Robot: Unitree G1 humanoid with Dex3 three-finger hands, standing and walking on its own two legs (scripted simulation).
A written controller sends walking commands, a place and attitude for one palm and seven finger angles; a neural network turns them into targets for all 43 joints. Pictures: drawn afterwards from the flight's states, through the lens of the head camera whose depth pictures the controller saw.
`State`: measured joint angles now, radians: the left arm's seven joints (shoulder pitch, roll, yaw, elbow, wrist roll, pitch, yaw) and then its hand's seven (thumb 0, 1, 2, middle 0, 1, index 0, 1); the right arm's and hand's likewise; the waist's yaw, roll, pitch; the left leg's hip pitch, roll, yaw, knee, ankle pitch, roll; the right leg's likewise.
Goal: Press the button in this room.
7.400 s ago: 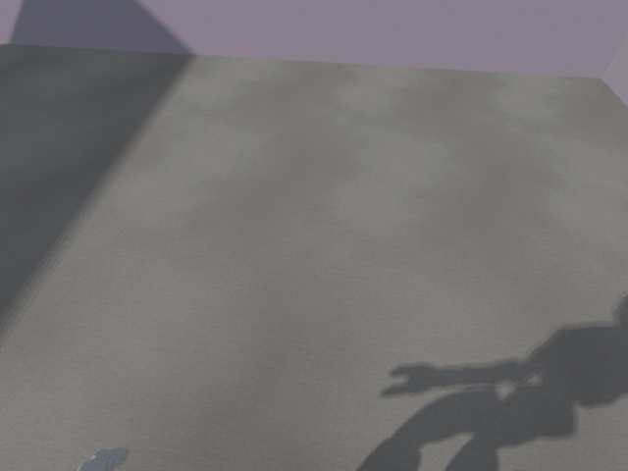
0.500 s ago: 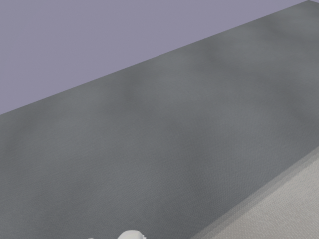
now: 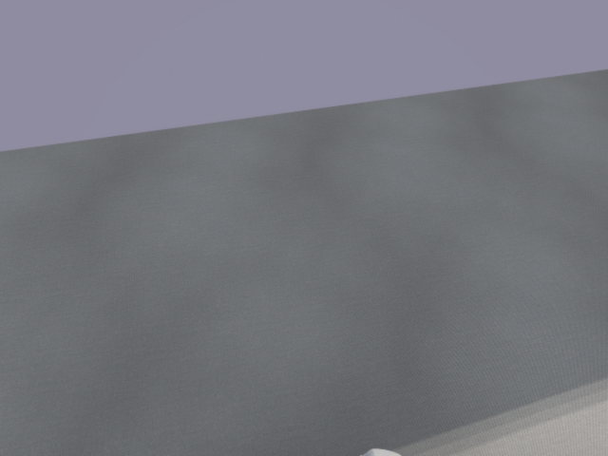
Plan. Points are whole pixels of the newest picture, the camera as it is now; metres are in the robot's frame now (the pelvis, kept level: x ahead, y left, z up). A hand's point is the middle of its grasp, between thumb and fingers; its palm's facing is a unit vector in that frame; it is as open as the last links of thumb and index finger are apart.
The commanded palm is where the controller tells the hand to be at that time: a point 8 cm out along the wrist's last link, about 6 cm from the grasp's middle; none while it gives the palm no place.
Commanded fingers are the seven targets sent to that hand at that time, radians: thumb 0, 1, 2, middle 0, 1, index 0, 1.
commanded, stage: turn or walk to find it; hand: left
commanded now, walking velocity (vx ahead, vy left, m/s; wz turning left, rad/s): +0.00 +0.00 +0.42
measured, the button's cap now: out of the picture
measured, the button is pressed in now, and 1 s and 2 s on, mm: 0 0 0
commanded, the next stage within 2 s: none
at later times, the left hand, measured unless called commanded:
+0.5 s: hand out of the picture -0.01 +0.15 -0.16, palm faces +0.27 -0.93 -0.26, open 7.3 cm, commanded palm none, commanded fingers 0.00 0.90 0.90 -0.20 -0.30 -0.20 -0.30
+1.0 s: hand out of the picture -0.06 +0.21 -0.16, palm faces +0.46 -0.85 -0.25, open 7.4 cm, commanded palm none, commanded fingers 0.00 0.90 0.90 -0.20 -0.30 -0.20 -0.30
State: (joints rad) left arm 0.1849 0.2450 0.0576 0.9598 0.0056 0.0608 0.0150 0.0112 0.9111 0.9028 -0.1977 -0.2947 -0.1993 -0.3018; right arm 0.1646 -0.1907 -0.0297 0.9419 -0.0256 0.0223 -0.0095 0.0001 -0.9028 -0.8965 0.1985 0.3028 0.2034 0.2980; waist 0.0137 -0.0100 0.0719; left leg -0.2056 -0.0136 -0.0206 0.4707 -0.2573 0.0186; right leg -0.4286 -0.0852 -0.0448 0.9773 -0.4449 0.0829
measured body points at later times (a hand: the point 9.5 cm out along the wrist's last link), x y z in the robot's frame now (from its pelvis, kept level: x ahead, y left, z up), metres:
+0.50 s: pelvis -0.02 -0.05 +0.00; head +0.01 -0.07 +0.45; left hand -0.03 +0.19 -0.14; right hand +0.07 -0.30 -0.16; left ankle -0.10 +0.10 -0.67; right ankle +0.00 -0.13 -0.74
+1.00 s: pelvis -0.05 -0.02 +0.00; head -0.03 +0.00 +0.45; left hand -0.09 +0.25 -0.14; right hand +0.12 -0.20 -0.14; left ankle -0.09 +0.08 -0.74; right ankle +0.01 -0.16 -0.68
